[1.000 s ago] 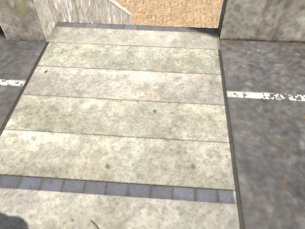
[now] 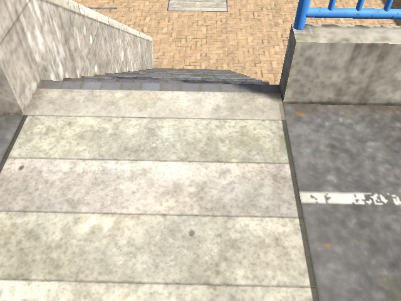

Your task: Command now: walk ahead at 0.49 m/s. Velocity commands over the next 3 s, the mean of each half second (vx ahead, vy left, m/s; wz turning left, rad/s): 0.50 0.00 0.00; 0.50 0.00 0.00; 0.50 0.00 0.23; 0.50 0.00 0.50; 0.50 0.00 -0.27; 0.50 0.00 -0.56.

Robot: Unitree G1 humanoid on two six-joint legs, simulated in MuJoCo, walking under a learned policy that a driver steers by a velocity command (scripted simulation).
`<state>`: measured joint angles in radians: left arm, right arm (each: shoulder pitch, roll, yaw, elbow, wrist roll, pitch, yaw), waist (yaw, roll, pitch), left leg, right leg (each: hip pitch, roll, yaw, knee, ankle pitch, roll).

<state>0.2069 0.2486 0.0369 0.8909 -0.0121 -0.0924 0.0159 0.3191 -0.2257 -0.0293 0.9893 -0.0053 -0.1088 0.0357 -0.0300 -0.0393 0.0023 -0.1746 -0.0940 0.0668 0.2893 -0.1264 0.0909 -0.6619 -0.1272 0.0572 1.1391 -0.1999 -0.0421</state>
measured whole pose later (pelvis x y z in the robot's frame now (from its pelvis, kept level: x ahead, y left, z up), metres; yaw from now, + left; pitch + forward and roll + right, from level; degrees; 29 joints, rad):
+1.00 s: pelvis +0.55 -0.01 -0.01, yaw +1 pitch +2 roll +0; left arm 0.30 0.25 0.05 0.97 -0.02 -0.10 0.00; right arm 0.17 -0.24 -0.05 0.90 0.00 -0.10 0.04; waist 0.00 -0.02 0.02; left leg -0.35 -0.03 0.06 0.46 -0.15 0.07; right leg -0.41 -0.05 0.03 1.18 -0.36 -0.05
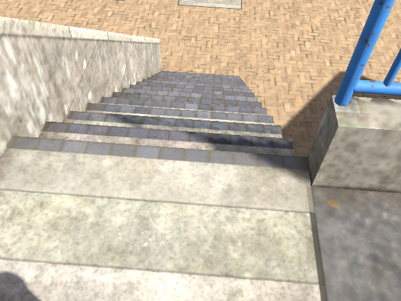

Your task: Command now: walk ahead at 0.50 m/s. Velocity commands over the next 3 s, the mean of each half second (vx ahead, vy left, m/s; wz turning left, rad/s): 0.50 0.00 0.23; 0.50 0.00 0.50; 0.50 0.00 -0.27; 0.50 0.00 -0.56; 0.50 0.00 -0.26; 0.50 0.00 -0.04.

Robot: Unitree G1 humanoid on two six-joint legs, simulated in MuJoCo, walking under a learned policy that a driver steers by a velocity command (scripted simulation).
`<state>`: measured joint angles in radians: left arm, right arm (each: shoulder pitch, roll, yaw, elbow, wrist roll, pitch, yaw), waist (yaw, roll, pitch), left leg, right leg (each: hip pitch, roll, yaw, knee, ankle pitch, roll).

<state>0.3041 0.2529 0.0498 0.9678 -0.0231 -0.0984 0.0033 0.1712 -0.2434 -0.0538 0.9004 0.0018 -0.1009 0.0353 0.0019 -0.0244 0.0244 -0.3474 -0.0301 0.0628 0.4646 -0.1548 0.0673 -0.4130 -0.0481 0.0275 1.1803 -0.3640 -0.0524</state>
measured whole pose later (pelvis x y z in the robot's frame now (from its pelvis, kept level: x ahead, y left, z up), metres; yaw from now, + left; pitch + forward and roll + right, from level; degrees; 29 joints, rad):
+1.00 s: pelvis +0.52 +0.08 -0.02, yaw +26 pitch +2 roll -1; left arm 0.45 0.18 0.01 1.00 0.09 -0.10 -0.03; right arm 0.08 -0.22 -0.03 0.82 -0.04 -0.09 0.06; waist 0.05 0.01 0.00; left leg -0.53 0.00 0.03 0.64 -0.14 0.09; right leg 0.15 -0.15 -0.31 0.41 -0.44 0.05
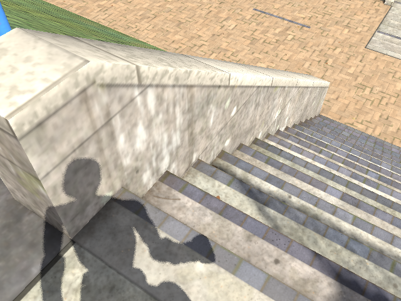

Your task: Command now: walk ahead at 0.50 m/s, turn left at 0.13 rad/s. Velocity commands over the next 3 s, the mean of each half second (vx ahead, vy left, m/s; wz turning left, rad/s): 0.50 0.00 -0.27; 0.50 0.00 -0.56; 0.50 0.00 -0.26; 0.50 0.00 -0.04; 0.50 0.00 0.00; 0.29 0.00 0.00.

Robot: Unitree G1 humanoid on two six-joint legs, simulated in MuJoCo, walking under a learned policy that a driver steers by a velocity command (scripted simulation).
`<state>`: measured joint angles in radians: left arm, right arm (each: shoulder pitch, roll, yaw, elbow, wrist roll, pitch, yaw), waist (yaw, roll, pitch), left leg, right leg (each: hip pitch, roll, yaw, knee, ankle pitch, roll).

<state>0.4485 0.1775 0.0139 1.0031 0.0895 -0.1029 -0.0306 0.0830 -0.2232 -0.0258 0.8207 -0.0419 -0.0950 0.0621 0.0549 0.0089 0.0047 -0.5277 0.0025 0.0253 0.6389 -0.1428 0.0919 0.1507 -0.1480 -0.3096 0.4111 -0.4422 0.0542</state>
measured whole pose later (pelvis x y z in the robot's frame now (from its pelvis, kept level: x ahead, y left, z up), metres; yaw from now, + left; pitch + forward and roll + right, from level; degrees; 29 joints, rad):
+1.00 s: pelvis +0.50 -0.12 -0.04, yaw -33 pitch +3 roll +1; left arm 0.50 0.20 0.03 0.92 0.09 -0.15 -0.09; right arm 0.25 -0.19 0.02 0.73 -0.09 -0.10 0.00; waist 0.00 -0.01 -0.07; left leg -0.51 -0.01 0.03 1.00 -0.43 0.01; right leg -0.49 0.17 0.18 1.22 -0.42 -0.14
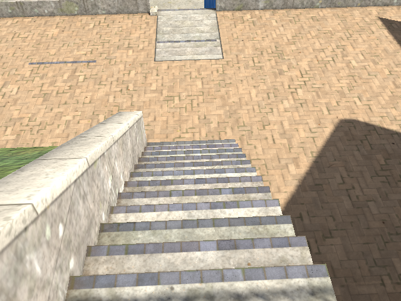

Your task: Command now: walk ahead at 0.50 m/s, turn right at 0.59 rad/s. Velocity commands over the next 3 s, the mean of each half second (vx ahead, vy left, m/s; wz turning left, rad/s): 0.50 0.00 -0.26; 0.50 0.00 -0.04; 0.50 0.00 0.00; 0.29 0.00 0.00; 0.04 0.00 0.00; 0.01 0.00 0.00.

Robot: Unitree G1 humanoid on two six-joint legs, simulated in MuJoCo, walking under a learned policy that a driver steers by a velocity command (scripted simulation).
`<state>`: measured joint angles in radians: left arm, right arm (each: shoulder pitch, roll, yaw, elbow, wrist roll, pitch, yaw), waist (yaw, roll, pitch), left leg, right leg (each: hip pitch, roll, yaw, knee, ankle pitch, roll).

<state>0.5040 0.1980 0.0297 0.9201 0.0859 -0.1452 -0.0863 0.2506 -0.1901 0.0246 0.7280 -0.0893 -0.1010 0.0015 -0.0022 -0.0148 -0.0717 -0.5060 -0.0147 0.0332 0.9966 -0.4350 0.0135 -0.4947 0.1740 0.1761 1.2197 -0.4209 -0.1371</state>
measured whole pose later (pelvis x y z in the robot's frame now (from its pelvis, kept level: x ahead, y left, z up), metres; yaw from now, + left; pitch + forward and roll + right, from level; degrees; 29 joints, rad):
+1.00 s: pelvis +0.48 +0.04 -0.34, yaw -5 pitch +2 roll +1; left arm 0.35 0.23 -0.01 0.94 0.08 -0.06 -0.08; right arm 0.49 -0.23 -0.01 1.08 -0.10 -0.10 0.05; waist -0.02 -0.04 -0.06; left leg -0.32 -0.06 0.10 0.65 -0.38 0.09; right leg -0.99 -0.11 0.07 1.47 0.05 -0.09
